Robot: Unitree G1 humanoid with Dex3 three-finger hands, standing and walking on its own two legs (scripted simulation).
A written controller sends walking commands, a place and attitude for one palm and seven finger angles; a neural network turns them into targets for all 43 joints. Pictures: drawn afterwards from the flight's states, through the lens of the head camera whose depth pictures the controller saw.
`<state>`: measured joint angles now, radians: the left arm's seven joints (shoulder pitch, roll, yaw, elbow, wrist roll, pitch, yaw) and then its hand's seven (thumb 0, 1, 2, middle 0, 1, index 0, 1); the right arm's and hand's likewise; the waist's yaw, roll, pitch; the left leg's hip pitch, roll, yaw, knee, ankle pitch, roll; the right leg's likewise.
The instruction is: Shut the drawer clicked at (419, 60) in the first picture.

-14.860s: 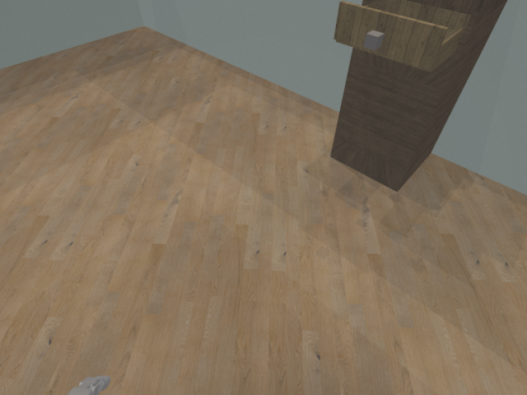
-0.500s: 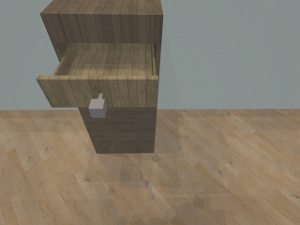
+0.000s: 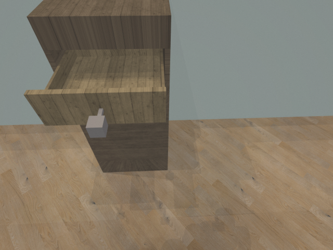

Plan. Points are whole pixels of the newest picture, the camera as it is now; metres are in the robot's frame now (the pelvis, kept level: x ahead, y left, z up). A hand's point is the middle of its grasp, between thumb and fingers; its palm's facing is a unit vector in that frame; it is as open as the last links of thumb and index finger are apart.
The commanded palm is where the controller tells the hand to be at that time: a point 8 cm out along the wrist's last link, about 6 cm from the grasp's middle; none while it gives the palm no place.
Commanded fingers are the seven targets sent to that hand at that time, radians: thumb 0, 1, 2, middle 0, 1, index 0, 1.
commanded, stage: look again from close up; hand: left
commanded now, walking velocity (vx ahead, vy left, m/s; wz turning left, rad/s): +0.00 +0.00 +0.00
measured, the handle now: (98, 120) +0.44 +0.22 +0.04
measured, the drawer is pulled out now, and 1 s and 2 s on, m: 0.23 0.23 0.23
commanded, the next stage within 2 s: raise the hand and make a fist in 0.18 s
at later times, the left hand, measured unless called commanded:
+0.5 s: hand (96, 213) +0.20 +0.17 +0.00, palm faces +0.25 -0.96 -0.15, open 6.9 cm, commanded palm +0.11 +0.21 -0.04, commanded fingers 0.00 0.90 0.90 -0.44 -0.56 -0.44 -0.56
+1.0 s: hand (108, 217) +0.18 +0.13 +0.04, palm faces -0.08 -0.99 -0.07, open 4.4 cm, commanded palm +0.16 +0.22 +0.03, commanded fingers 0.00 0.90 0.90 -0.94 -1.10 -0.94 -1.10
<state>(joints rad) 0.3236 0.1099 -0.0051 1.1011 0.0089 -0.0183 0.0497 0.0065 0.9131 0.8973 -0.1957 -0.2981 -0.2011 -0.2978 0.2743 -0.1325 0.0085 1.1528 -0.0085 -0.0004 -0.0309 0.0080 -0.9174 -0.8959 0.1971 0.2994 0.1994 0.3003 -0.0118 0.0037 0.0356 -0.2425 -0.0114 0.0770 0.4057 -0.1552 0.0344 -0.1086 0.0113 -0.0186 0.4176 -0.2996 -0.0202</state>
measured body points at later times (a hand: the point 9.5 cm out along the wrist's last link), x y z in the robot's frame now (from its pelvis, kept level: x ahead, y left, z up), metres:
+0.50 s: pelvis +0.00 -0.01 -0.02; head -0.01 -0.04 +0.43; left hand +0.18 +0.22 +0.01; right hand +0.13 -0.26 -0.13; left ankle +0.04 +0.10 -0.74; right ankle -0.05 -0.10 -0.74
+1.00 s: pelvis -0.04 -0.04 -0.06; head -0.02 -0.05 +0.39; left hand +0.18 +0.19 +0.04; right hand +0.16 -0.24 -0.14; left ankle +0.04 +0.10 -0.74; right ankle -0.05 -0.10 -0.74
